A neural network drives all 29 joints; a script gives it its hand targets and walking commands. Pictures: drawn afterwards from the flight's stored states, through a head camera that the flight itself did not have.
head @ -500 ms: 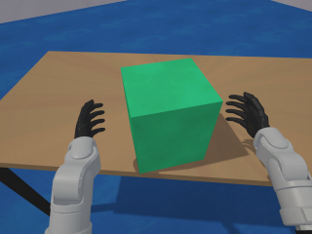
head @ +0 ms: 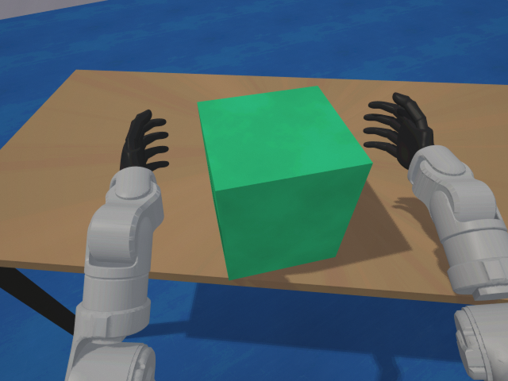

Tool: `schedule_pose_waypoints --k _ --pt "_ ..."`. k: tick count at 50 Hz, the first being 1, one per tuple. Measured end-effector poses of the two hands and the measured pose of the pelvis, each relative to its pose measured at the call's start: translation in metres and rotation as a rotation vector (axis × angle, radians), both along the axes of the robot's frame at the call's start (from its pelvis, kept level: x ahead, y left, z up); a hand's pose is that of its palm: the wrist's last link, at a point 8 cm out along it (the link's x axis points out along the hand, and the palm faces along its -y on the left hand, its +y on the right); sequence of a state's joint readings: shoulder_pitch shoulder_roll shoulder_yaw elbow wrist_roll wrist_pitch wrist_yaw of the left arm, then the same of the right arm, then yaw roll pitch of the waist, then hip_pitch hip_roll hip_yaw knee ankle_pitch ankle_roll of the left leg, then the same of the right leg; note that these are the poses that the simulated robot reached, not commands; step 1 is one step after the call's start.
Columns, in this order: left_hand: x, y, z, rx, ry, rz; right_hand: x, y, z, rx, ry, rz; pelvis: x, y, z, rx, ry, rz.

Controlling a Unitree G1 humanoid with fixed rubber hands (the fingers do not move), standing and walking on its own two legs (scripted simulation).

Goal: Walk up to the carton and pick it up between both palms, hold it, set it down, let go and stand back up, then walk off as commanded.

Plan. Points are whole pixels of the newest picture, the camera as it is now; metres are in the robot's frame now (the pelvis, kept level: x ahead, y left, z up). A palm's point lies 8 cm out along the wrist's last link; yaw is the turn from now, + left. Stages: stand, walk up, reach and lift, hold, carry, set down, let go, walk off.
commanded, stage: reach and lift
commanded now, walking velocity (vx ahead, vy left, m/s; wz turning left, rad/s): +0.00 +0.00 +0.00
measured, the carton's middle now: (272, 186) +0.43 +0.00 +0.07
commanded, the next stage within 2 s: none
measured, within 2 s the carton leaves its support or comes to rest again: neither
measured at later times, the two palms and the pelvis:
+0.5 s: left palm (135, 128) +0.40 +0.20 +0.21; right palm (392, 104) +0.47 -0.17 +0.22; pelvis +0.01 +0.00 +0.00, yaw +0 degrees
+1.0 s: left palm (168, 166) +0.41 +0.17 +0.13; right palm (390, 137) +0.47 -0.19 +0.15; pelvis +0.00 +0.00 +0.00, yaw +0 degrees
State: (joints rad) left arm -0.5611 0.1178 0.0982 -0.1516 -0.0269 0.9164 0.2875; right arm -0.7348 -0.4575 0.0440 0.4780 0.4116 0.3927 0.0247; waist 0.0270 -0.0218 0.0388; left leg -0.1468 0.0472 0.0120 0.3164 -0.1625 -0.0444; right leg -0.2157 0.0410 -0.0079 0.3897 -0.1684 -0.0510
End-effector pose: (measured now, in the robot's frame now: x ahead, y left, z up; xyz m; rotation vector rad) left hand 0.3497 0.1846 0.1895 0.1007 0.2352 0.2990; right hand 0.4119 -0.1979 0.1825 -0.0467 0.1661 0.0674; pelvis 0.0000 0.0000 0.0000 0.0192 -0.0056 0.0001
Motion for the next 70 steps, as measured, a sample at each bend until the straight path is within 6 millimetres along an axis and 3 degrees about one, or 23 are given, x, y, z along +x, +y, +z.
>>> schedule_pose_waypoints --k 24,31,37,45,57,70 --pt "0.053 0.011 0.027 0.026 0.006 0.016 0.054 0.026 0.036 0.018 0.019 0.040 0.008 0.001 -0.001 -0.004 0.082 -0.001" --pt "0.061 0.011 0.005 0.000 0.057 0.016 0.059 0.026 0.017 -0.002 0.081 0.029 0.008 0.002 -0.001 -0.005 0.090 -0.001" --pt "0.064 0.002 0.000 -0.029 0.012 -0.018 0.060 0.022 0.010 0.006 0.060 0.016 0.006 0.003 -0.001 -0.007 0.099 -0.001" --pt "0.061 -0.011 -0.041 -0.073 0.069 -0.032 0.057 0.012 -0.021 0.009 0.101 -0.009 0.003 0.002 -0.002 -0.008 0.111 -0.003" --pt "0.068 -0.016 -0.075 -0.095 0.034 -0.026 0.067 0.008 -0.046 -0.005 0.082 -0.013 0.003 0.000 -0.003 -0.008 0.166 -0.003" --pt "0.074 -0.021 -0.075 -0.114 -0.012 -0.027 0.074 0.021 -0.053 -0.004 0.060 0.016 0.006 0.000 -0.004 -0.008 0.205 -0.003"
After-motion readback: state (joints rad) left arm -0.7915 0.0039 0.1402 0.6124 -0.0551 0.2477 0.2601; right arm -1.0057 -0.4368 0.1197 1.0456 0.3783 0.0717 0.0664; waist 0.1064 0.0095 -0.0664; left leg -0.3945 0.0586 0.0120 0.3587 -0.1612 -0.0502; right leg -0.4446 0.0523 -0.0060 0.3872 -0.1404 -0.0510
